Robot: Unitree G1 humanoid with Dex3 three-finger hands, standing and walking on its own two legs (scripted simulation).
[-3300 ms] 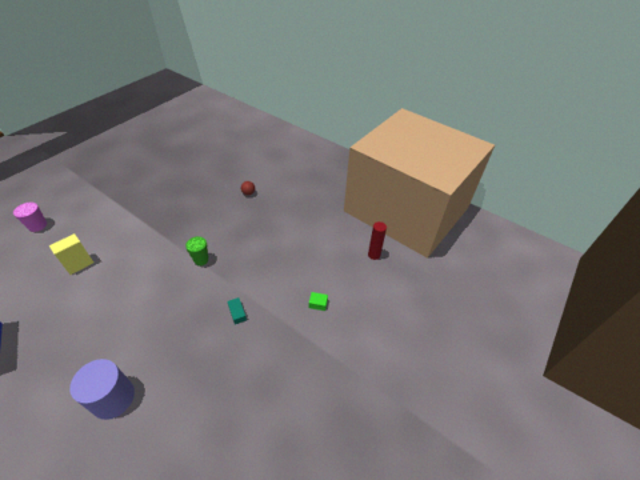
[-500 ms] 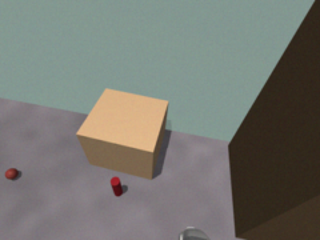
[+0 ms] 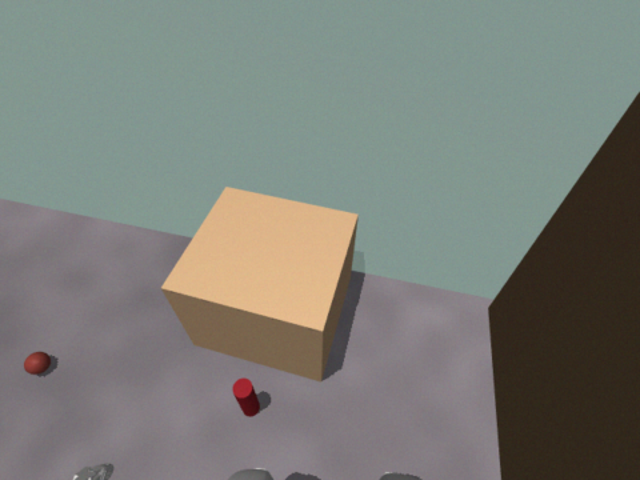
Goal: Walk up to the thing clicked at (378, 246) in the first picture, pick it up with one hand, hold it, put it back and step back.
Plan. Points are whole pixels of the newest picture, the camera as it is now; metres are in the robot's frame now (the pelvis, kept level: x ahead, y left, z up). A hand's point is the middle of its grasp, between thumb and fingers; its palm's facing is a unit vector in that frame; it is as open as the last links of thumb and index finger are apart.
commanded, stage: walk up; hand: left
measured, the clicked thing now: (247, 398) +0.41 +0.23 -0.66
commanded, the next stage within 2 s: stand in 1.14 s
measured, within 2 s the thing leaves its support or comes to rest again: neither
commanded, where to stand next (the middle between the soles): +0.05 +0.00 m, yaw +1 degrees
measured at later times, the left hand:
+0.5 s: hand out of the picture +0.09 +0.27 -0.12, palm faces +0.02 -0.93 -0.36, open 7.4 cm
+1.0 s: hand out of the picture +0.11 +0.26 -0.12, palm faces +0.00 -0.94 -0.33, open 7.4 cm
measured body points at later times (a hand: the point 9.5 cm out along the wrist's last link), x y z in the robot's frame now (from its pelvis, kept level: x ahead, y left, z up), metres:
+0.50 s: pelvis +0.02 +0.00 +0.03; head +0.03 +0.00 +0.48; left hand +0.09 +0.31 -0.10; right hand +0.14 -0.29 -0.10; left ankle +0.05 +0.14 -0.71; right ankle +0.04 -0.13 -0.71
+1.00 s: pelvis +0.03 +0.00 +0.03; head +0.04 +0.00 +0.48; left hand +0.11 +0.30 -0.10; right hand +0.09 -0.30 -0.10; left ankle +0.05 +0.14 -0.71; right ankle +0.04 -0.13 -0.71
